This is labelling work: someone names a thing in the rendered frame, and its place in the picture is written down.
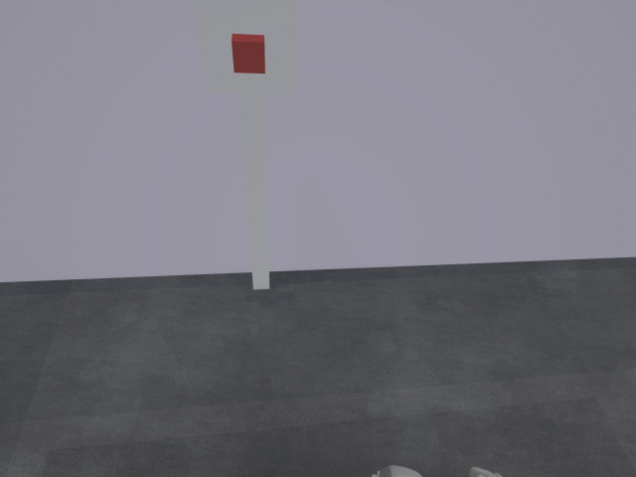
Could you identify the panel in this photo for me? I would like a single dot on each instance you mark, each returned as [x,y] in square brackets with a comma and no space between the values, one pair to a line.
[277,20]

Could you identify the button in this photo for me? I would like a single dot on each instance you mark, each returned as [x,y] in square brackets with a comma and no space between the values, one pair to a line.
[248,53]

